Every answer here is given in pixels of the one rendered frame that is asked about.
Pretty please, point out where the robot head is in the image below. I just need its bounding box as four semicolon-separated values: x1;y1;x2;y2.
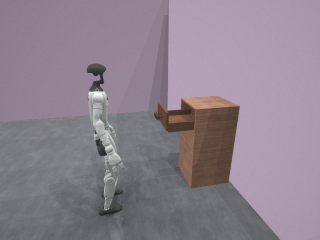
87;63;106;92

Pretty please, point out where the drawer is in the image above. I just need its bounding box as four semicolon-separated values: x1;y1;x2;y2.
158;102;195;133

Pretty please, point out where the robot right forearm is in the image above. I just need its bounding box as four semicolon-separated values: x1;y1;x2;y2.
95;121;115;155

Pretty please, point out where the robot left foot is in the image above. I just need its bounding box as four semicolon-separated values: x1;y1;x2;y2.
102;189;123;198

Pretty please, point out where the cabinet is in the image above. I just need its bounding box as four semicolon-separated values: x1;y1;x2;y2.
178;96;240;189

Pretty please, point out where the robot right upper arm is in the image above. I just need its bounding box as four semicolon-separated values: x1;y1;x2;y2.
92;92;105;128

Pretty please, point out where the handle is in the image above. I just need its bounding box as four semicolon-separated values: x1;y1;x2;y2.
154;112;163;120

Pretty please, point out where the robot left hand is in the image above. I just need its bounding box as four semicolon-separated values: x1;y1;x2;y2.
105;125;116;138

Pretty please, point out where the robot right hand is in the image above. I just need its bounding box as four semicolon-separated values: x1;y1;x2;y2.
108;152;125;176

